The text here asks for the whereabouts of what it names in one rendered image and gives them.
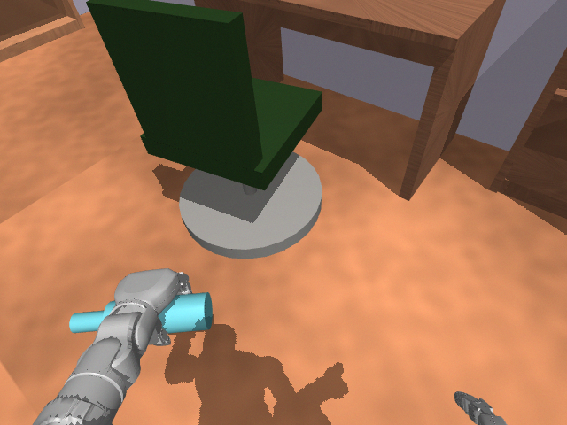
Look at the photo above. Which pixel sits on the right robot hand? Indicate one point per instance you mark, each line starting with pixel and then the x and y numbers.
pixel 477 409

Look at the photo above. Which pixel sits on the office chair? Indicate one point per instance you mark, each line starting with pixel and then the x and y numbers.
pixel 187 74

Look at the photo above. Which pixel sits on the bookshelf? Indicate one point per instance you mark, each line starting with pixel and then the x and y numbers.
pixel 535 170
pixel 27 24

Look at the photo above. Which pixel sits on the bottle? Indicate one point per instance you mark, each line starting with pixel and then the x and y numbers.
pixel 188 312

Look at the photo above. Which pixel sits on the desk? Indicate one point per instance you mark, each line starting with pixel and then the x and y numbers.
pixel 450 35

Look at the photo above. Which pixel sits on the left robot hand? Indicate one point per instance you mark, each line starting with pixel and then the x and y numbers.
pixel 157 288

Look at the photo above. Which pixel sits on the left robot arm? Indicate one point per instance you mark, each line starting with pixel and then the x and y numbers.
pixel 95 390

